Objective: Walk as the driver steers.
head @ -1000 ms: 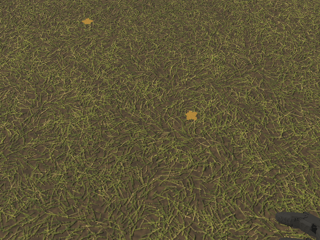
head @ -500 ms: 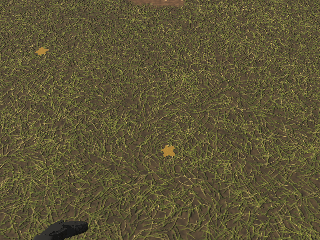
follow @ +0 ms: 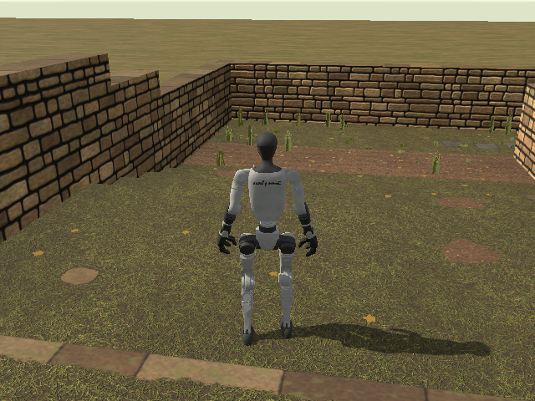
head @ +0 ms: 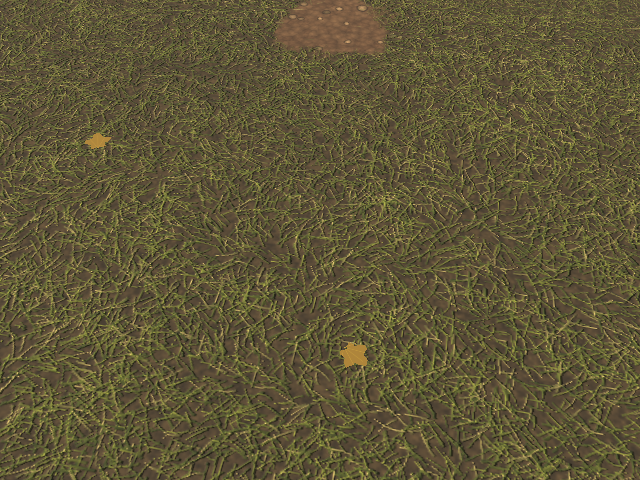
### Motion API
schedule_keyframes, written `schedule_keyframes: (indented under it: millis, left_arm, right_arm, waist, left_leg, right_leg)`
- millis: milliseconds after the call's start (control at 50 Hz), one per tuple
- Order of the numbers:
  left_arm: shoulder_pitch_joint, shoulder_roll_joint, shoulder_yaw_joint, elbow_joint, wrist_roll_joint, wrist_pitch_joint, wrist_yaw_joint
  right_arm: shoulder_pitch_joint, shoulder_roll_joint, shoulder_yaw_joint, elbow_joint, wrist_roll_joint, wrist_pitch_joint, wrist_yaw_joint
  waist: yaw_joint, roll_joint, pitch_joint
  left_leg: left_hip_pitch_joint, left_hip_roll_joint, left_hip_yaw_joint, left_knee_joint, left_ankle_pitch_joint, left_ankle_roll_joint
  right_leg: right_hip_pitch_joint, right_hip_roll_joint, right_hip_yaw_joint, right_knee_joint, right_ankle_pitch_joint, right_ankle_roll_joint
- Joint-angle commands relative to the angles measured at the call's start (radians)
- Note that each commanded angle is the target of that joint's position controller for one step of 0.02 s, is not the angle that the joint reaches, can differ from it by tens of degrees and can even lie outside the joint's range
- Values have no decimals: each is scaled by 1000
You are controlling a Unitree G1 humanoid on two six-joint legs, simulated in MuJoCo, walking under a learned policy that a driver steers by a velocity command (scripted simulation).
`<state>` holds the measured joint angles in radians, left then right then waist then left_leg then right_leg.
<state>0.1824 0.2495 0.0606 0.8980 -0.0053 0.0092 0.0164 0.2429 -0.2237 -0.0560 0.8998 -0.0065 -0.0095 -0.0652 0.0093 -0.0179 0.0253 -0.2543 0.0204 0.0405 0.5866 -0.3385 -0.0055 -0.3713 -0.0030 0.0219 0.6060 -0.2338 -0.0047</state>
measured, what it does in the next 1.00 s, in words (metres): walks ahead, turning right: left foot, then right foot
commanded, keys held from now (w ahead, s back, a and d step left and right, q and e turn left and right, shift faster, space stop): e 0.30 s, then w+e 0.44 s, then w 0.26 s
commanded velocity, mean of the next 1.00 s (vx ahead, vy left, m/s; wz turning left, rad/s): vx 0.24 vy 0.00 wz -0.46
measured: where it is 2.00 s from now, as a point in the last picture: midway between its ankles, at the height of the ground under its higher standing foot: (501, 373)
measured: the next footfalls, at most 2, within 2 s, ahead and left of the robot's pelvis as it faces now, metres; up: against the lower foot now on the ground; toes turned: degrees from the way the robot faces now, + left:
left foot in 0.54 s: +0.15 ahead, +0.10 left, +0.00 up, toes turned -22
right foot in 1.00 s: +0.27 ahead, -0.29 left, +0.00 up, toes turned -32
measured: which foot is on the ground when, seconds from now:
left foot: down 0.00-0.14, up 0.16-0.52, down 0.54-1.00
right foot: down 0.00-0.54, up 0.56-0.98, down 1.00-1.00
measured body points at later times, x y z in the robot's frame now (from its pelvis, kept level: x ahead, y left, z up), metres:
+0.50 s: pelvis +0.05 -0.01 +0.01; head +0.07 -0.02 +0.46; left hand +0.24 +0.24 -0.09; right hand +0.14 -0.32 -0.09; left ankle +0.10 +0.12 -0.71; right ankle +0.05 -0.11 -0.73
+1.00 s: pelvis +0.20 -0.12 -0.01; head +0.24 -0.14 +0.44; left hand +0.52 -0.04 -0.08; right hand +0.02 -0.34 -0.14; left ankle +0.11 +0.11 -0.72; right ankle +0.24 -0.27 -0.73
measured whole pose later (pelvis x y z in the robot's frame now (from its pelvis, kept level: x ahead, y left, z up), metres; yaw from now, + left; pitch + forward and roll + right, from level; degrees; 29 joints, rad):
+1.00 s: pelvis +0.20 -0.12 -0.01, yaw -30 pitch +3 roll +0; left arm 0.04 0.26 0.05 0.64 -0.02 -0.05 -0.05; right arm 0.45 -0.28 -0.07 0.92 0.03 -0.06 -0.01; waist -0.08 -0.01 0.02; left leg 0.07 0.12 0.14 0.40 -0.47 -0.07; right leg -0.50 -0.01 -0.03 0.56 -0.12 -0.08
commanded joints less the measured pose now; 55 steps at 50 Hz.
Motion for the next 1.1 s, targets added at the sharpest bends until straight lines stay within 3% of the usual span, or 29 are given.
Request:
schedule_keyframes:
  millis: [20, 80, 120, 140, 160, 180, 200, 240, 300, 380, 460, 520, 540, 560, 580, 600, 620, 640, 700, 760, 840, 900, 940, 980, 1000, 1020, 1040, 1060, 1100]
  left_arm:
    - [-70, 78, 26, -97, -2, -4, -4]
    - [-49, 63, 28, -110, -9, 9, -19]
    - [-11, 91, 42, -103, -7, 13, -24]
    - [-1, 206, 74, -117, 0, 12, -15]
    - [103, 250, 80, -108, 16, 4, -18]
    - [131, 214, 58, -107, 25, -18, -21]
    - [74, 203, 56, -126, 15, -34, -18]
    - [-13, 191, 52, -152, -12, -33, -3]
    - [-15, 187, 52, -159, -7, -9, 12]
    - [-12, 198, 58, -169, -20, -4, 28]
    - [-18, 206, 61, -184, -15, -6, 23]
    - [-51, 178, 49, -205, -19, -2, 22]
    - [-71, 142, 38, -221, -18, -6, 21]
    - [-63, 57, 18, -235, -24, -12, 17]
    - [-90, 94, 24, -284, -29, -30, 9]
    - [-76, 160, 38, -279, -27, -40, 2]
    - [-43, 181, 48, -253, -23, -40, -4]
    - [-20, 175, 51, -233, -16, -38, -7]
    - [-49, 119, 40, -241, -15, -43, -24]
    - [-96, 89, 28, -272, -17, -44, -32]
    - [-191, 51, 5, -316, -13, -56, -51]
    - [-229, 62, 2, -336, -18, -60, -67]
    - [-201, 92, 13, -338, -17, -63, -72]
    - [56, 165, 58, -259, -16, -62, -62]
    - [237, 231, 84, -219, -15, -55, -45]
    - [278, 351, 96, -202, -9, -55, -39]
    - [304, 259, 71, -206, -7, -62, -40]
    - [232, 214, 53, -198, -2, -72, -42]
    - [98, 150, 32, -208, -1, -78, -44]
  right_arm:
    - [60, -190, -57, -45, 5, 4, -25]
    - [-42, -195, -62, -85, 15, 8, -28]
    - [-48, -204, -70, -81, 21, 12, -22]
    - [-17, -170, -65, -97, 3, 10, -17]
    - [-117, -129, -46, -142, -11, 8, -15]
    - [-111, -116, -43, -140, -4, 4, -6]
    - [-94, -123, -43, -131, 10, 3, 0]
    - [-102, -155, -53, -119, 3, 4, -10]
    - [-102, -131, -49, -123, 9, 0, -8]
    - [-172, -122, -41, -146, 16, -18, 17]
    - [-175, -145, -46, -153, 24, -56, 44]
    - [-76, -144, -54, -119, 33, -81, 52]
    - [17, -179, -67, -94, 28, -84, 45]
    - [121, -243, -79, -77, 5, -81, 35]
    - [106, -297, -89, -80, -28, -85, 48]
    - [28, -245, -79, -110, -19, -92, 46]
    - [-19, -189, -64, -126, 0, -92, 39]
    - [-36, -169, -57, -135, 8, -89, 36]
    - [6, -165, -49, -122, -5, -93, 33]
    - [65, -171, -49, -104, -5, -96, 38]
    - [109, -206, -52, -81, 14, -89, 48]
    - [142, -236, -58, -59, 36, -80, 57]
    - [146, -254, -61, -45, 44, -71, 60]
    - [146, -247, -52, -33, 44, -63, 55]
    - [143, -214, -35, -52, 23, -68, 53]
    - [242, -66, 13, -99, 2, -89, 64]
    - [177, -160, -10, -81, 36, -117, 68]
    - [79, -207, -26, -121, 64, -127, 70]
    - [20, -189, -24, -127, 29, -127, 59]
  waist:
    - [-41, 154, -62]
    - [-13, 171, -49]
    - [10, 98, -62]
    - [-21, -138, -79]
    - [60, -298, -121]
    - [57, -183, -188]
    - [31, -104, -172]
    - [3, -18, -139]
    - [-9, -66, -144]
    - [14, -131, -113]
    - [9, -148, -80]
    - [-59, -110, -67]
    - [-98, -63, -84]
    - [-111, 121, -134]
    - [-85, 248, -46]
    - [-51, 222, 23]
    - [-36, 199, 42]
    - [-28, 175, 30]
    - [-52, 136, 34]
    - [-77, 125, 37]
    - [-100, 125, 72]
    - [-96, 130, 93]
    - [-55, 152, 76]
    - [91, 134, -86]
    - [170, 69, -218]
    - [82, -253, -376]
    - [135, -172, -441]
    - [121, -158, -265]
    - [53, -59, -115]
  left_leg:
    - [114, 265, -216, -140, 430, 160]
    - [86, 322, -210, -116, 513, 173]
    - [1, 239, -95, -11, 405, 87]
    - [-136, 100, 54, 220, 227, -13]
    - [-359, -69, 24, 483, -293, -70]
    - [-397, -43, -121, 641, -372, -60]
    - [-420, -26, -138, 689, -315, -52]
    - [-422, 8, -143, 610, -172, -51]
    - [-336, -19, -123, 454, -89, -65]
    - [-255, -38, -116, 181, -22, -66]
    - [-120, -57, -102, 19, -10, -38]
    - [108, -49, -78, -197, 108, 5]
    - [275, 42, -139, -225, 84, 37]
    - [410, 252, -385, -304, -132, 112]
    - [334, 395, -684, -413, -357, 212]
    - [283, 397, -660, -426, -402, 228]
    - [275, 340, -554, -429, -333, 191]
    - [278, 296, -460, -427, -236, 155]
    - [229, 241, -242, -448, 50, 133]
    - [214, 225, -126, -457, 164, 149]
    - [179, 222, -34, -466, 229, 155]
    - [202, 260, -25, -453, 264, 156]
    - [245, 282, -18, -381, 470, 148]
    - [196, 227, 69, -68, 847, 103]
    - [-28, 192, 87, 221, 639, 59]
    - [-400, 6, 47, 608, -153, -5]
    - [-472, 3, -135, 746, -238, 5]
    - [-565, 53, -118, 773, -162, 25]
    - [-494, 127, -96, 657, -1, 35]
  right_leg:
    - [-116, 8, -30, 127, 20, -28]
    - [-102, -6, -58, 133, -170, -51]
    - [62, 6, -39, -38, 76, -82]
    - [170, -130, 231, -149, 362, -162]
    - [320, -306, 549, -255, 573, -338]
    - [381, -335, 559, -244, 589, -366]
    - [362, -306, 473, -219, 592, -336]
    - [309, -245, 373, -225, 523, -260]
    - [263, -179, 323, -245, 466, -237]
    - [197, -144, 393, -363, -178, -235]
    - [106, -136, 451, -376, -292, -226]
    - [-21, -68, 445, -305, -354, -171]
    - [-162, -25, 399, -189, -375, -121]
    - [-315, 86, 214, 120, -371, -55]
    - [-494, 89, 153, 287, -343, -55]
    - [-537, 10, 156, 397, -266, -48]
    - [-545, -7, 146, 438, -187, -34]
    - [-529, -20, 129, 463, -131, -20]
    - [-496, -47, 89, 514, 34, 11]
    - [-474, -59, 66, 423, 127, 32]
    - [-350, -56, -6, 166, 193, 20]
    - [-257, -45, -50, 47, 129, -18]
    - [-164, -12, -81, -13, 49, -62]
    - [216, 61, -131, -90, 101, -122]
    - [541, -59, 30, -45, 107, -166]
    - [826, -359, 592, -174, -103, -338]
    - [795, -393, 757, -303, -167, -356]
    - [684, -349, 579, -304, -89, -302]
    - [405, -262, 353, -334, 76, -248]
